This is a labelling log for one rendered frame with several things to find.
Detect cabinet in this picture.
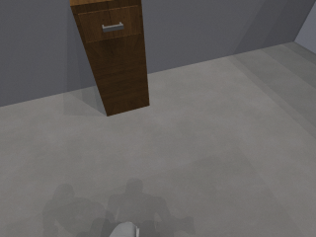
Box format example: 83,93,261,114
69,0,150,117

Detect robot left thigh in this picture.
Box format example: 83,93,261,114
110,222,140,237

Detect handle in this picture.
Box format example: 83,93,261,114
102,22,124,33

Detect drawer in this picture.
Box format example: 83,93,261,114
78,5,140,42

